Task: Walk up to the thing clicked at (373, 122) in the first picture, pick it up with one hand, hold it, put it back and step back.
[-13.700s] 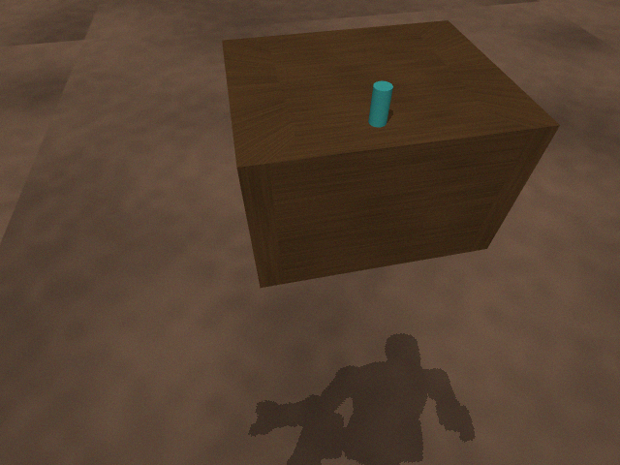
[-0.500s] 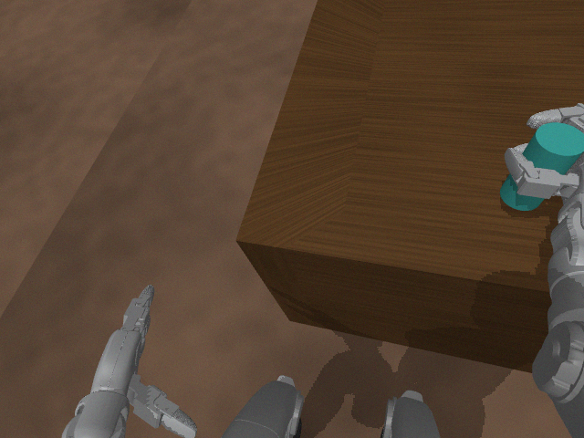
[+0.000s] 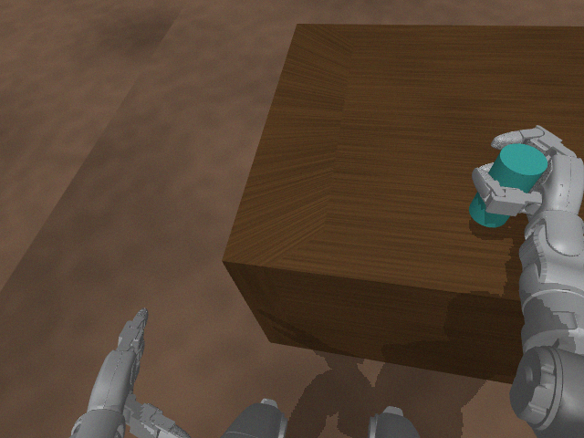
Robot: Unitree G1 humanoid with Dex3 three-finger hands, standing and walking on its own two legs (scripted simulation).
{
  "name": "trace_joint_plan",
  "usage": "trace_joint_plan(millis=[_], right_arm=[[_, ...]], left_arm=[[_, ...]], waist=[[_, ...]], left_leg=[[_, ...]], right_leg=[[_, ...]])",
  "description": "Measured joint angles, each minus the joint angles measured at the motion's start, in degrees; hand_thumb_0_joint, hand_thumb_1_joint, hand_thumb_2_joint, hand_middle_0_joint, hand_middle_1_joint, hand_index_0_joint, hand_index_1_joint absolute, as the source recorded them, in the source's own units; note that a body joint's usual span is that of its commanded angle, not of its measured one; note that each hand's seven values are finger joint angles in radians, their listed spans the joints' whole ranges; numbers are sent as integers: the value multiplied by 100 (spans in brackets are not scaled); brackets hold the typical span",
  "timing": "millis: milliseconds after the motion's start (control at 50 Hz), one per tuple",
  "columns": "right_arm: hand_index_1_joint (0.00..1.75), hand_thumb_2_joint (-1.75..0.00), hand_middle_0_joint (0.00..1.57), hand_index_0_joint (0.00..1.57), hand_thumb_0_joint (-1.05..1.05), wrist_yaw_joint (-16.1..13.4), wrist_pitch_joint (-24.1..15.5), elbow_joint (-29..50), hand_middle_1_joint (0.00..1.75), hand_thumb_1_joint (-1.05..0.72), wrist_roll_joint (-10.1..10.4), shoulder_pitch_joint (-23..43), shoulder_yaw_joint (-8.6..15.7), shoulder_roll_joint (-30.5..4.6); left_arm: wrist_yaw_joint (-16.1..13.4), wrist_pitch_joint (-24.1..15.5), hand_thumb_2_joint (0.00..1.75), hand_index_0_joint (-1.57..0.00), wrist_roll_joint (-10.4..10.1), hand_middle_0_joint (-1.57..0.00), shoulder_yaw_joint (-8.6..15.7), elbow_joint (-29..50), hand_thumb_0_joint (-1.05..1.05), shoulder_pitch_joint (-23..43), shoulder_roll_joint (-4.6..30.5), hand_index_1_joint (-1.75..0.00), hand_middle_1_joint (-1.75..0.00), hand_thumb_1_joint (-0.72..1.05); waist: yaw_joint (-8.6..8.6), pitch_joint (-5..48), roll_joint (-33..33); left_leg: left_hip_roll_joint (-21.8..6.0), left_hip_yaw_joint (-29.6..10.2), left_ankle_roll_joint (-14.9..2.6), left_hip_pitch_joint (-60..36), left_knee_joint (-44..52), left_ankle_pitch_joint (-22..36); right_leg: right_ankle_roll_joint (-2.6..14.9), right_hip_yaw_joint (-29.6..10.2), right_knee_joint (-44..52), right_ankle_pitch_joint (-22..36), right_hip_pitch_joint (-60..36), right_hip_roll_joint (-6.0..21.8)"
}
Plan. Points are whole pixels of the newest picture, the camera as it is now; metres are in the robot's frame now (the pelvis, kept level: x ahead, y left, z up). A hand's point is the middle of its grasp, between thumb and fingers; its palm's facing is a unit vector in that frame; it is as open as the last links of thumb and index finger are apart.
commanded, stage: lift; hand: right
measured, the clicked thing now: (503, 188) +0.47 -0.21 +0.04
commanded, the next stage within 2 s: hold in 1.12 s
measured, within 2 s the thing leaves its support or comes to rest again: neither
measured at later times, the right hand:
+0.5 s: hand (511, 192) +0.39 -0.17 +0.13, palm faces +0.15 +0.99 +0.00, open 7.5 cm
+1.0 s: hand (525, 204) +0.35 -0.16 +0.17, palm faces +0.15 +0.99 +0.00, open 7.5 cm
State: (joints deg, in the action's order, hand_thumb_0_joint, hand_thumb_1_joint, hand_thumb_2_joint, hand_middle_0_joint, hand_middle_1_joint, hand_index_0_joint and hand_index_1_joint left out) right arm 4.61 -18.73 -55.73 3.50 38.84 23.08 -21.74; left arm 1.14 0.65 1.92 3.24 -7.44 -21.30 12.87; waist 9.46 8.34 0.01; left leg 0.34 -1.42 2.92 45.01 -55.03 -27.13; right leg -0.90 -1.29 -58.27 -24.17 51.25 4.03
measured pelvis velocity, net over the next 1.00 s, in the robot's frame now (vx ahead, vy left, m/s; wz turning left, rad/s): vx -0.01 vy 0.02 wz -0.02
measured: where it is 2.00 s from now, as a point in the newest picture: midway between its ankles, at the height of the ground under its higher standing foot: outside the picture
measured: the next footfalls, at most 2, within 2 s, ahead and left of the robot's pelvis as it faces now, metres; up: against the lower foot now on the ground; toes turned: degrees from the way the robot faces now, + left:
none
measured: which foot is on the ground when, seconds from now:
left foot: down 0.00-1.00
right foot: down 0.00-1.00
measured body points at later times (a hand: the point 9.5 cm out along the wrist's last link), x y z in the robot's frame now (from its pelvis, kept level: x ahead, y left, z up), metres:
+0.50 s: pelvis +0.00 +0.01 +0.03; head +0.02 +0.01 +0.48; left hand +0.16 +0.28 -0.01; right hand +0.38 -0.22 +0.13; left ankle -0.01 +0.16 -0.67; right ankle +0.03 -0.12 -0.67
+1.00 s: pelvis -0.01 +0.02 +0.05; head -0.01 +0.03 +0.50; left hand +0.16 +0.28 -0.02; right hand +0.33 -0.22 +0.17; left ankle -0.01 +0.16 -0.67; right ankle +0.03 -0.12 -0.67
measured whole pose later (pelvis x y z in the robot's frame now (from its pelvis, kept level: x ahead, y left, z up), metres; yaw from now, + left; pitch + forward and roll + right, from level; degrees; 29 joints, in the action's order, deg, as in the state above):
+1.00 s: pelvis -0.01 +0.02 +0.05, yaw -1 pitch +1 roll +0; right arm 1.1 -3.1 -19.1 10.0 14.8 11.5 -11.6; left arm -4.6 -3.2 -1.3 5.3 -27.4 -15.7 12.3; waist 1.6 2.3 -1.3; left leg -1.5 -2.0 2.0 19.0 -38.3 -20.5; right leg -1.8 0.4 -37.2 -15.6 22.8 2.5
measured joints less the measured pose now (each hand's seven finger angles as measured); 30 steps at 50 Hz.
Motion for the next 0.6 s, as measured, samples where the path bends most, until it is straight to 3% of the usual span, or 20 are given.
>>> trace_joint_plan(millis=[200, 360, 600], right_arm=[[112, -115, 87, 86, 0, -124, 413, 1057, 112, 11, 181, -695, -441, 452], [111, -116, 87, 87, 0, -235, 756, 1769, 112, 11, 379, -1155, -725, 702], [111, -116, 87, 87, 0, -311, 1145, 2786, 111, 11, 524, -1901, -1020, 942]], left_arm=[[-106, 48, 4, -5, -117, -5, -1, -384, -1, 49, -56, -5, -6, -51], [-284, -46, 4, -5, -252, -5, 196, -722, -1, 101, 34, -5, -6, -51], [-451, -202, 4, -5, -306, -4, 178, -1215, -1, 249, -27, -5, -5, -51]], waist=[[-322, -51, -68], [-525, -215, -89], [-680, -442, -80]], left_leg=[[-73, -51, -6, -730, 469, 151], [-148, -59, -29, -1357, 800, 257], [-167, -72, -76, -1940, 1174, 428]], right_leg=[[-6, 86, 570, 190, -797, -59], [-25, 122, 1034, 368, -1487, -128], [-77, 157, 1562, 609, -2155, -142]])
